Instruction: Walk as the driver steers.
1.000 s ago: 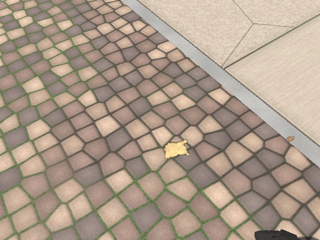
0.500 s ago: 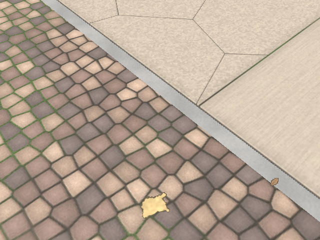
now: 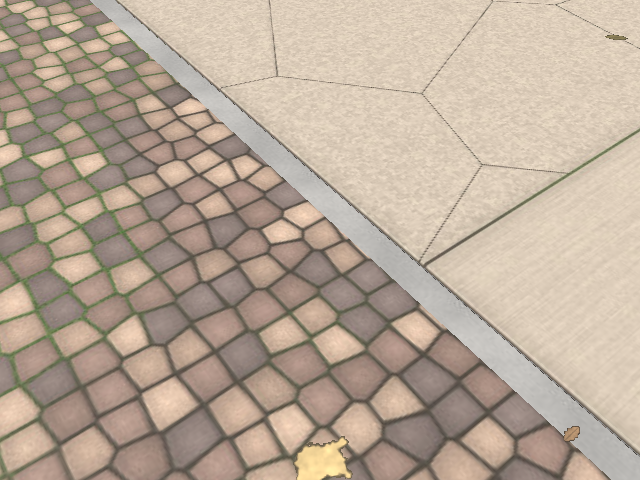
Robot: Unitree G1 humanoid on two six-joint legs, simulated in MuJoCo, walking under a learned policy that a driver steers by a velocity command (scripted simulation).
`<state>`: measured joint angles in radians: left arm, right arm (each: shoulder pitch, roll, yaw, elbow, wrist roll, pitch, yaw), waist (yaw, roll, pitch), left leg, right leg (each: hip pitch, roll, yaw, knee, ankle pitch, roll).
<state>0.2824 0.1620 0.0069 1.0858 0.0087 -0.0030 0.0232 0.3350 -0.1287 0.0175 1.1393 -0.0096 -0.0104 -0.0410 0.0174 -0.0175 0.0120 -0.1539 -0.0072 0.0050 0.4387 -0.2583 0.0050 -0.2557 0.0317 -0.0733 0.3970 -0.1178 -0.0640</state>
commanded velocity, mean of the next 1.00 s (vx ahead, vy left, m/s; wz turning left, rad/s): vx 0.32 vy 0.00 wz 0.00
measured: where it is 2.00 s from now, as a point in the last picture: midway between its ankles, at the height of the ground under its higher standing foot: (337, 341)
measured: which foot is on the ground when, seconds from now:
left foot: down 0.00-0.46, up 0.48-0.90, down 0.92-1.00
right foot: down 0.00-0.92, up 0.94-1.00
